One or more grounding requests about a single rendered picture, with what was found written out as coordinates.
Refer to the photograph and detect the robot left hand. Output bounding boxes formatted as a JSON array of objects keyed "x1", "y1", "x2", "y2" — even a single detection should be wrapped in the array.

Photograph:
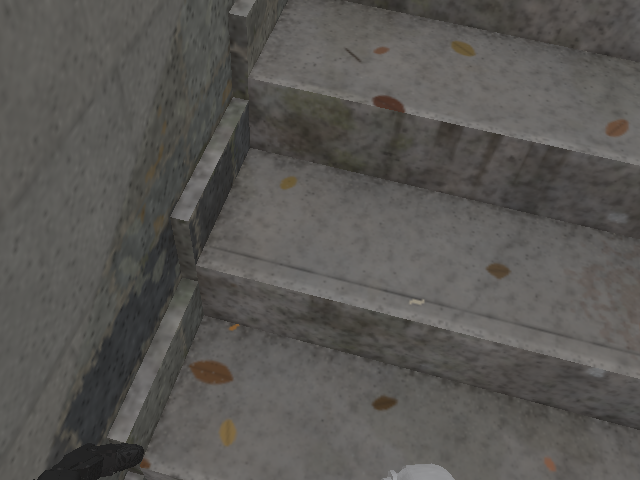
[{"x1": 33, "y1": 443, "x2": 144, "y2": 480}]

